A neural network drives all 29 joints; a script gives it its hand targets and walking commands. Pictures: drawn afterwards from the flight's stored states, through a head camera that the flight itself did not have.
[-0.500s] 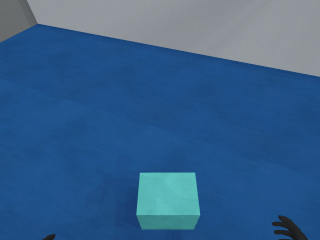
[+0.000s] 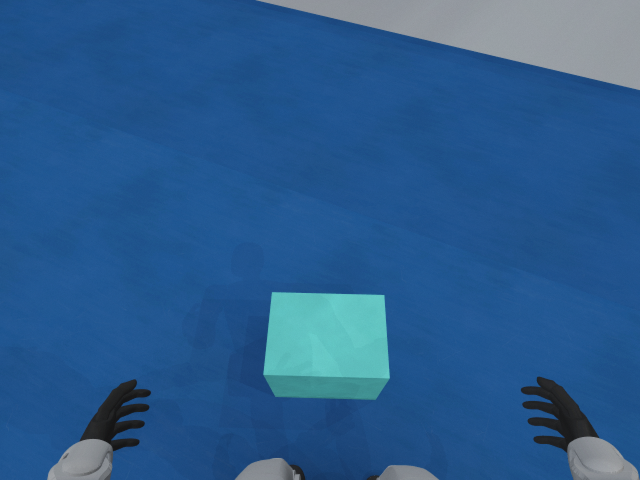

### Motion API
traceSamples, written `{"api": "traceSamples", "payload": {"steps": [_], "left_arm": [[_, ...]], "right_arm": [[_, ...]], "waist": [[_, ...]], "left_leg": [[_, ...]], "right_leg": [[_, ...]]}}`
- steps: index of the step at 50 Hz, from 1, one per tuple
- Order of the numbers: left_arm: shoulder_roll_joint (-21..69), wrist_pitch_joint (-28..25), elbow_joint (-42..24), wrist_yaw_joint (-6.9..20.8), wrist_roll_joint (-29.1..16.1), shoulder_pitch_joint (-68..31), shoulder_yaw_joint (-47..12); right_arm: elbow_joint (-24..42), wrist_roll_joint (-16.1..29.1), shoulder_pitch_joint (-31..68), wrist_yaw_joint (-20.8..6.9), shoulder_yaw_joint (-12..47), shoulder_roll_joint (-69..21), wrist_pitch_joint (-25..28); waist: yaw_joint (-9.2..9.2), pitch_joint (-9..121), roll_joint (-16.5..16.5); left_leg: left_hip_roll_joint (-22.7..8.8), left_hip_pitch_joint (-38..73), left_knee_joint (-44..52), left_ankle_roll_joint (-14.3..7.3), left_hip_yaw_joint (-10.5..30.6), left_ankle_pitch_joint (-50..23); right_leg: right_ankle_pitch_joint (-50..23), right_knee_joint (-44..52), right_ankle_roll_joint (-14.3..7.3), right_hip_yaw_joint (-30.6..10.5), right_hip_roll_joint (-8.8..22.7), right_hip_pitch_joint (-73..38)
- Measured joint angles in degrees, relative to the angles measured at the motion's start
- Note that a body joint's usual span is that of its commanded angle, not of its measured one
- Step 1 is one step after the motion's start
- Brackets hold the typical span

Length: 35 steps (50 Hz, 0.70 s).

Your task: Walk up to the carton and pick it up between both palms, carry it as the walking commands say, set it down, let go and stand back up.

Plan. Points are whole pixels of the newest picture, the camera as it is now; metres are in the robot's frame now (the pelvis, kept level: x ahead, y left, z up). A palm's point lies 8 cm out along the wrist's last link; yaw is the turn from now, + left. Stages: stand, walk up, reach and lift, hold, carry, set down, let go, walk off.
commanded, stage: reach and lift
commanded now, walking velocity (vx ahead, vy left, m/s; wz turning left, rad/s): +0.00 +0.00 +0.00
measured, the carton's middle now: (326, 349) +0.44 +0.02 -0.63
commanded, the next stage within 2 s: none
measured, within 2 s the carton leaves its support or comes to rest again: neither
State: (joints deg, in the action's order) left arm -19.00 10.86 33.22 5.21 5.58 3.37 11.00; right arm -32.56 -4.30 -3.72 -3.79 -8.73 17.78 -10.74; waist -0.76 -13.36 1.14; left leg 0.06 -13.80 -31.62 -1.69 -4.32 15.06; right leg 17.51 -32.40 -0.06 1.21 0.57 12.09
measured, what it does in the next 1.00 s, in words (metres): lowers itself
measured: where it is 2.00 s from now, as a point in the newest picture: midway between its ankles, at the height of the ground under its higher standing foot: outside the picture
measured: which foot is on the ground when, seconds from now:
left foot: down 0.00-1.00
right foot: down 0.00-1.00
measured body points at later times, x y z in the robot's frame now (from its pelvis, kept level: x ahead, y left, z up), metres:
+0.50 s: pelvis -0.04 +0.00 -0.06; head +0.13 +0.00 +0.35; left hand +0.30 +0.29 -0.14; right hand +0.30 -0.26 -0.15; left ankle +0.02 +0.10 -0.73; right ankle +0.00 -0.12 -0.73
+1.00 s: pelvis -0.06 +0.01 -0.10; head +0.22 +0.02 +0.25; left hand +0.44 +0.25 -0.20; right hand +0.42 -0.23 -0.19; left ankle +0.02 +0.10 -0.73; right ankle +0.00 -0.12 -0.73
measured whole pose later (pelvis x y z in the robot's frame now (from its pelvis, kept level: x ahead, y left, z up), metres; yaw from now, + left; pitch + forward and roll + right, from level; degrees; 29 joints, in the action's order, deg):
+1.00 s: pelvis -0.06 +0.01 -0.10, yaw +0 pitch +36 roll -1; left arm -23.9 11.0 55.3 4.5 -1.8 -60.6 14.5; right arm -49.7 4.6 56.4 -0.8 -15.6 18.8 -10.7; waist 1.1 -1.8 0.1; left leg -0.1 -81.1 -62.3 -2.6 -2.1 17.3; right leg 20.3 -63.1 0.3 0.9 -0.2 78.9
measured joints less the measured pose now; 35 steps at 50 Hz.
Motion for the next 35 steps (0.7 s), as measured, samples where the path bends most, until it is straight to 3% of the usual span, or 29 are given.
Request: {"api": "traceSamples", "payload": {"steps": [13, 21, 35], "left_arm": [[-4.1, 1.5, 4.0, 1.0, -2.4, -13.4, -1.7], [-3.9, 2.2, 6.9, 0.6, -5.4, -24.1, -0.8], [-4.7, 3.6, 13.4, -0.3, -6.8, -46.0, 0.5]], "right_arm": [[-0.2, 5.4, 10.4, 4.1, 0.6, -2.9, -2.4], [-3.1, 7.2, 21.3, 3.8, 0.4, -0.8, -3.1], [-10.5, 8.1, 44.0, 2.6, -3.3, 0.7, -3.6]], "waist": [[1.12, 6.0, 0.0], [1.72, 7.4, -0.7], [2.06, 7.2, -1.4]], "left_leg": [[-0.5, -20.8, -16.3, 0.7, 2.6, 5.7], [-0.1, -33.6, -21.9, 0.3, 2.5, 5.2], [-0.3, -51.6, -27.1, -0.3, 2.7, 2.3]], "right_leg": [[6.1, -15.5, -0.9, 1.7, -0.4, 19.6], [6.1, -22.0, -0.7, 1.1, -0.1, 32.7], [3.1, -27.1, -0.2, 0.8, -0.4, 50.8]]}}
